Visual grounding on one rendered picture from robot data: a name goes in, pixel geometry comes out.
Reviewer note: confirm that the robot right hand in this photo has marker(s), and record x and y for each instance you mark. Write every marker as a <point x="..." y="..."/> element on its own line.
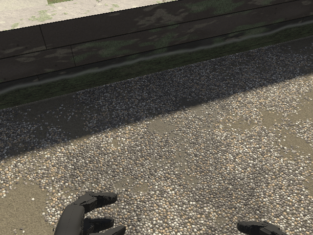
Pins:
<point x="259" y="228"/>

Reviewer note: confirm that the robot left hand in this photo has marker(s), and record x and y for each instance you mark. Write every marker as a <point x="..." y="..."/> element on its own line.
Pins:
<point x="72" y="221"/>

